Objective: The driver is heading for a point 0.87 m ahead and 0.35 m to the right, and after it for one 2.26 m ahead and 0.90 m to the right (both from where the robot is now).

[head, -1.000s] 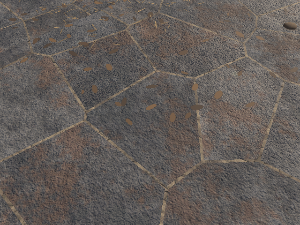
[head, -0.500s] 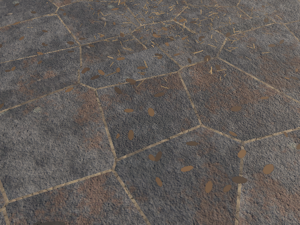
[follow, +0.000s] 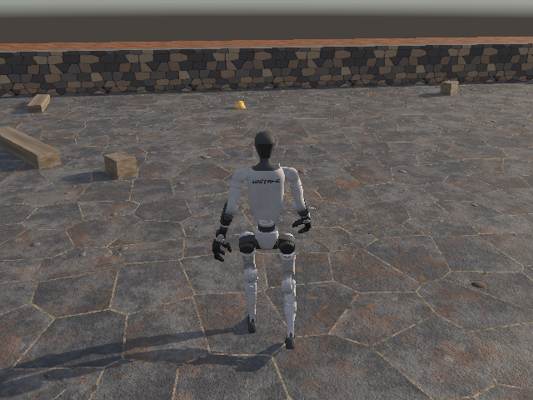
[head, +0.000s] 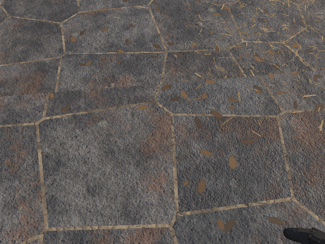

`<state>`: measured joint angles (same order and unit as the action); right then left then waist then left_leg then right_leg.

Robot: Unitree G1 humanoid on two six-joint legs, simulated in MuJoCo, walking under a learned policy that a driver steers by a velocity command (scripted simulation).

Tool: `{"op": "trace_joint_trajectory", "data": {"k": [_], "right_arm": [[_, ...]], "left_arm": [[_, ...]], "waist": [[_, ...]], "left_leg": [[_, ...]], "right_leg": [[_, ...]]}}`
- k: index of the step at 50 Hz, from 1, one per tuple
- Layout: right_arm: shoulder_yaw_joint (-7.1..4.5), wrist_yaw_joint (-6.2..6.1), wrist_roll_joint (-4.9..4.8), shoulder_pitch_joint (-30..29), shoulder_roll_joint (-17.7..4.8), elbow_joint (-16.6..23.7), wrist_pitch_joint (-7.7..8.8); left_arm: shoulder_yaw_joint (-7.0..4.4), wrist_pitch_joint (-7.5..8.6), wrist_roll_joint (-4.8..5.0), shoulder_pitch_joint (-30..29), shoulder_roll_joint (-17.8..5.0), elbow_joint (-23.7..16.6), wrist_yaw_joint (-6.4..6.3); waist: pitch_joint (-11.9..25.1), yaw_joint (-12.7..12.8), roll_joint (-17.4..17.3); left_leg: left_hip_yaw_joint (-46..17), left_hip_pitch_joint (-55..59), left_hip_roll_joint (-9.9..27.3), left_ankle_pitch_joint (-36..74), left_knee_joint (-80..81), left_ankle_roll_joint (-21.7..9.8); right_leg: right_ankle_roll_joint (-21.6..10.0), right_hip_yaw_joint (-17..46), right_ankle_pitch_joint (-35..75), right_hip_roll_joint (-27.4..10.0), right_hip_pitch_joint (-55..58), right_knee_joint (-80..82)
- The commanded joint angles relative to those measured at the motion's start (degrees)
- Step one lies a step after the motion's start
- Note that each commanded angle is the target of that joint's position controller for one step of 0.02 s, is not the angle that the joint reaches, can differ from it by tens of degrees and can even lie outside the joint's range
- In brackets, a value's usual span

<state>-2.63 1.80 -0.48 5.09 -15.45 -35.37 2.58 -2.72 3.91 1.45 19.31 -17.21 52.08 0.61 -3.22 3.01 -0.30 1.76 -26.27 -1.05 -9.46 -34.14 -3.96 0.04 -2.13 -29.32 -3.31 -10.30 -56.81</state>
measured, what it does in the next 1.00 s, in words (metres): walks ahead, turning right: right foot, then left foot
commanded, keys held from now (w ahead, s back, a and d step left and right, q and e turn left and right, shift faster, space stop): w+e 1.00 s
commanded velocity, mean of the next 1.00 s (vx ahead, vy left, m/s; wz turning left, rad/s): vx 0.50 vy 0.00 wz -0.42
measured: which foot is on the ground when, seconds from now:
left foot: down 0.00-0.46, up 0.48-0.92, down 0.94-1.00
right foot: up 0.00-0.46, down 0.48-0.94, up 0.96-1.00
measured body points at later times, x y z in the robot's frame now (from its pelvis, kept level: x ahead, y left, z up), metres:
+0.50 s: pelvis +0.28 -0.05 -0.01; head +0.32 -0.07 +0.44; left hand +0.53 +0.15 -0.10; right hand +0.26 -0.34 -0.14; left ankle +0.10 +0.09 -0.69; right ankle +0.38 -0.15 -0.73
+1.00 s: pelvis +0.58 -0.10 +0.00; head +0.60 -0.11 +0.45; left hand +0.77 +0.12 -0.12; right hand +0.64 -0.43 -0.07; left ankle +0.71 -0.05 -0.72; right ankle +0.39 -0.15 -0.67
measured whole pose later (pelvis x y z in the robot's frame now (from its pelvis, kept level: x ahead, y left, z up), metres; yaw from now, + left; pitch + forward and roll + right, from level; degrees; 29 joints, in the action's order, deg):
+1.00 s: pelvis +0.58 -0.10 +0.00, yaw -31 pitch +2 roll +1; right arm -2.7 0.9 0.2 4.9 -15.5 -39.0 6.9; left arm -4.0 1.4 1.8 20.4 -17.5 42.4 -0.8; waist -0.2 3.0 1.8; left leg -0.9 -25.5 -2.1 -9.1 -31.4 -0.6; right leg -2.0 10.5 -29.1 4.9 -14.4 -55.7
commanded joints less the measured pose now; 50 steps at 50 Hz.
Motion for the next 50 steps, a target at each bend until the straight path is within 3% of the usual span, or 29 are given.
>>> {"op": "trace_joint_trajectory", "data": {"k": [1,2,3,6,9,13,16,19,21,22,23,24,25,26,27,28,29,30,33,35,38,40,43,45,46,47,48,49,50], "right_arm": [[-2.98,-0.43,0.06,13.03,-8.96,-0.97,0.91],[-2.55,-0.31,0.46,10.19,-7.20,-0.94,1.20],[-2.16,-0.30,0.97,8.56,-5.76,-0.89,1.63],[-2.53,-0.45,1.04,7.81,-6.15,-2.74,3.31],[-2.80,-1.21,1.67,9.13,-6.79,-4.71,3.81],[-2.90,-1.91,1.31,9.72,-8.04,-6.22,3.79],[-3.26,-2.27,0.72,12.78,-8.93,-8.39,3.03],[-3.70,-2.66,-0.01,13.77,-9.95,-9.63,1.43],[-4.12,-3.35,-0.11,12.57,-11.56,-9.29,0.38],[-4.23,-3.75,-0.09,12.04,-12.14,-9.04,-0.23],[-4.04,-4.13,-0.23,11.10,-12.09,-8.69,-0.66],[-3.18,-4.41,0.65,12.23,-10.44,-7.61,-0.19],[-0.42,-2.93,2.29,18.73,-1.63,-5.14,1.70],[-1.05,-1.87,0.03,12.31,-6.52,-4.94,4.10],[-1.61,-1.31,-1.95,6.90,-8.79,-3.10,5.41],[-1.33,-1.58,-1.32,5.53,-8.22,-2.81,6.07],[-1.74,-1.99,0.22,4.93,-8.56,-3.16,6.04],[-2.11,-2.03,0.80,5.93,-8.87,-3.20,5.44],[-1.81,-2.13,1.34,7.23,-6.83,-2.87,3.55],[-1.09,-2.24,1.55,3.25,-5.18,-1.55,3.09],[-0.40,-1.74,1.15,-3.22,-3.84,-0.22,3.43],[-0.62,-1.31,0.35,-6.02,-4.65,0.63,3.76],[-1.55,-0.75,-0.09,-6.32,-6.97,1.00,4.45],[-2.37,-0.76,-0.17,-2.12,-8.21,-0.01,5.04],[-3.18,-1.08,0.28,2.93,-9.51,-1.22,5.31],[-4.04,-1.56,1.30,10.76,-12.38,-1.86,5.53],[-5.27,-1.53,1.79,16.40,-17.28,-3.69,4.69],[-4.59,-1.17,0.30,16.64,-13.19,-3.88,4.29],[-3.54,-1.41,0.23,13.91,-9.31,-3.03,4.06]], "left_arm": [[-1.12,2.84,1.08,-5.81,-7.53,-6.82,0.22],[-1.34,2.50,0.17,-5.88,-7.25,-6.35,0.06],[-1.41,1.68,0.13,-3.89,-6.73,-5.55,0.18],[-1.03,-0.58,0.24,-2.54,-3.88,-4.80,-0.11],[-1.12,-0.97,-0.08,-6.82,-3.45,-6.20,-0.32],[-0.47,-0.27,-0.42,-13.09,-2.03,-8.10,0.93],[0.07,-0.17,-0.44,-17.84,-1.29,-10.50,1.92],[-0.07,-0.15,-0.45,-20.09,-1.94,-13.04,3.14],[-0.97,-0.43,-0.43,-17.37,-3.67,-13.66,3.57],[-1.95,-0.67,-0.38,-12.61,-5.37,-12.96,3.51],[-3.59,-0.75,-0.24,-4.02,-8.15,-11.07,3.00],[-5.47,-1.32,-0.15,4.86,-13.17,-9.59,1.82],[-6.04,-0.99,0.38,3.81,-17.72,-10.10,1.55],[-4.76,-0.61,-0.02,5.77,-12.84,-11.00,1.49],[-4.11,-0.20,-0.42,3.45,-10.23,-11.01,1.28],[-3.74,0.01,-0.27,-0.20,-8.92,-11.75,1.14],[-3.19,-0.04,-0.34,-3.86,-7.09,-12.64,0.99],[-2.67,-0.04,-1.12,-5.73,-5.93,-13.71,0.69],[-2.98,0.01,-0.93,-6.49,-6.98,-14.45,-0.03],[-3.53,-0.12,-0.63,-5.40,-8.72,-14.15,-0.77],[-3.75,-0.83,-0.20,-2.89,-9.13,-13.48,-1.40],[-3.82,-1.24,0.05,-0.40,-9.22,-12.66,-1.48],[-3.73,-1.71,0.21,0.79,-8.44,-12.30,-1.70],[-3.73,-1.97,-0.09,-0.58,-8.00,-12.79,-1.73],[-3.17,-1.91,-0.35,-0.97,-6.35,-13.22,-1.61],[-1.87,-1.71,-1.00,-0.91,-2.93,-14.24,-1.35],[-0.69,-1.12,0.25,7.68,0.83,-15.66,-1.28],[-1.36,-1.01,1.07,7.40,-4.61,-14.91,-1.45],[-2.51,-1.30,0.82,1.07,-8.58,-15.35,-1.53]], "waist": [[10.34,-7.40,-3.26],[7.42,-5.55,-3.01],[6.73,-3.60,-3.85],[4.44,-1.81,-3.53],[1.59,-2.84,-2.73],[-0.32,-5.13,-2.21],[-1.94,-7.19,-1.34],[-1.87,-7.05,-2.02],[1.58,-4.62,-4.43],[4.77,-1.84,-5.38],[9.25,3.01,-4.33],[15.16,6.32,2.10],[20.62,-0.88,15.58],[25.33,4.15,8.82],[16.97,4.68,6.42],[11.96,2.20,1.30],[8.17,-0.07,-0.17],[7.11,-2.09,1.01],[5.24,-4.07,1.91],[3.76,-3.07,2.40],[3.50,-0.08,4.28],[3.70,1.20,4.92],[3.90,0.48,6.02],[4.54,-2.36,7.50],[7.34,-5.00,7.12],[14.60,-8.42,2.13],[22.40,-5.42,-15.81],[20.42,-6.60,-14.94],[12.67,-8.33,-8.58]], "left_leg": [[-25.35,33.27,17.72,3.72,16.50,-11.66],[-20.39,26.87,15.84,7.88,18.27,-10.60],[-17.18,22.74,14.64,9.65,20.43,-10.00],[-10.79,17.11,14.62,12.05,25.37,-10.25],[-4.91,17.72,13.88,13.05,27.16,-8.88],[2.23,18.95,12.54,13.22,28.52,-6.15],[4.35,25.14,14.49,15.28,27.30,-5.55],[5.72,32.58,16.63,24.92,22.28,-4.46],[7.41,34.66,16.70,44.71,14.59,-2.93],[8.23,34.25,16.15,52.92,7.21,-2.01],[9.69,29.70,14.12,52.86,-4.47,-0.22],[9.82,16.12,11.43,35.23,-22.02,2.26],[3.42,-10.59,-1.77,-21.77,-41.75,6.18],[-8.07,-17.37,-1.44,-24.03,-46.93,4.82],[-8.23,-21.37,1.60,-18.72,-45.17,3.40],[-7.76,-19.60,4.19,-14.00,-39.93,2.87],[-7.22,-16.07,5.71,-11.76,-34.83,3.41],[-7.53,-11.88,6.67,-10.22,-32.75,3.95],[-5.64,-8.46,6.75,-7.96,-24.90,6.67],[-4.40,-7.42,5.62,-0.91,-16.28,8.13],[-3.69,-2.21,2.49,12.06,-2.68,8.61],[-4.32,-0.38,1.14,14.64,1.51,8.47],[-6.63,0.41,1.03,10.52,5.65,6.72],[-6.09,5.58,1.06,6.95,7.72,4.52],[-5.89,13.60,1.94,6.75,9.07,2.77],[-13.81,27.11,10.55,3.09,8.24,-0.80],[-39.09,46.66,23.88,-7.18,11.78,-10.68],[-48.92,45.98,25.90,-23.46,16.13,-11.11],[-40.47,39.15,22.93,-24.35,17.41,-8.33]], "right_leg": [[-1.63,5.32,5.43,-3.23,-32.39,-15.05],[-1.18,5.32,8.82,-4.66,-29.81,-11.82],[-0.85,6.10,11.46,-5.78,-26.17,-10.63],[0.71,7.03,15.74,-5.69,-24.72,-7.48],[1.59,8.95,24.70,-4.62,-29.33,0.16],[0.80,5.28,36.56,-2.80,-27.08,14.03],[-0.56,3.59,36.25,-2.17,-29.00,19.56],[-2.70,1.13,28.62,-0.80,-30.85,22.10],[-4.87,-2.55,22.19,2.68,-24.83,21.79],[-6.25,-4.04,19.67,5.00,-18.40,21.51],[-8.38,-4.00,22.16,7.26,-5.94,24.76],[-12.07,8.37,23.45,0.35,11.80,26.24],[-24.03,41.47,14.87,-14.02,31.59,31.09],[-24.31,49.36,9.67,-15.28,35.13,38.10],[-21.26,40.49,12.95,-13.63,29.55,39.29],[-19.24,33.98,18.12,-11.19,20.95,39.38],[-18.09,28.96,24.70,-9.14,12.77,40.17],[-17.98,26.18,29.51,-7.73,7.36,41.51],[-18.17,21.23,36.34,-5.76,-1.01,43.75],[-16.68,17.66,36.36,-3.45,-4.77,44.16],[-13.36,15.36,30.55,-0.34,-7.17,42.76],[-12.50,17.92,26.93,-1.28,-5.68,41.52],[-11.28,23.65,23.33,-3.63,0.05,36.64],[-9.94,25.84,24.48,-3.77,1.17,32.34],[-8.31,24.45,26.66,-1.35,-0.23,26.92],[-6.21,20.21,21.34,2.04,-5.82,12.49],[-2.02,12.20,-2.65,10.38,-25.58,-6.81],[-1.30,12.59,-3.91,5.82,-34.51,-15.63],[-0.99,12.28,1.54,3.63,-36.40,-18.21]]}}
